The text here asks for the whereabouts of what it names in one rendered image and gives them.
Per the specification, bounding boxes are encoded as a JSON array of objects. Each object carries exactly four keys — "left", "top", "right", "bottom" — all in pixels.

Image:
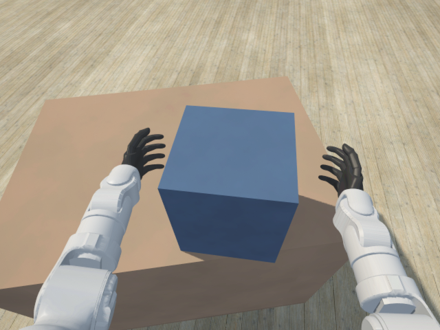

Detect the robot left upper arm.
[{"left": 19, "top": 264, "right": 118, "bottom": 330}]

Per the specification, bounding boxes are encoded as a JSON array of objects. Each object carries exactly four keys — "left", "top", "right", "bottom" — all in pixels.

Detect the robot left hand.
[{"left": 121, "top": 128, "right": 166, "bottom": 179}]

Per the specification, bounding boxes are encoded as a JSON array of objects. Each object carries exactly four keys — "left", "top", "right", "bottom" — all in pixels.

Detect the left robot forearm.
[{"left": 34, "top": 164, "right": 141, "bottom": 323}]

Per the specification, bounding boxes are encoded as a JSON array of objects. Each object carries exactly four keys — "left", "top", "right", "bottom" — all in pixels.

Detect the carton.
[{"left": 157, "top": 105, "right": 299, "bottom": 263}]

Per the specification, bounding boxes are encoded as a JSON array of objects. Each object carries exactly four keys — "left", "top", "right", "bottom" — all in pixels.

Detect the right robot forearm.
[{"left": 333, "top": 188, "right": 440, "bottom": 327}]

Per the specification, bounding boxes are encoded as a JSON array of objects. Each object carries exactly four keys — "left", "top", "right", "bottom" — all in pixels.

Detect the pedestal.
[{"left": 0, "top": 76, "right": 349, "bottom": 330}]

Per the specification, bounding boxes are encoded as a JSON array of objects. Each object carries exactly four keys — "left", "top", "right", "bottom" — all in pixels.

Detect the robot right hand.
[{"left": 318, "top": 144, "right": 364, "bottom": 197}]

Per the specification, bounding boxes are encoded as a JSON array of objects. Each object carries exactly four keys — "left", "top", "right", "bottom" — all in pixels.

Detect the robot right upper arm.
[{"left": 362, "top": 313, "right": 440, "bottom": 330}]

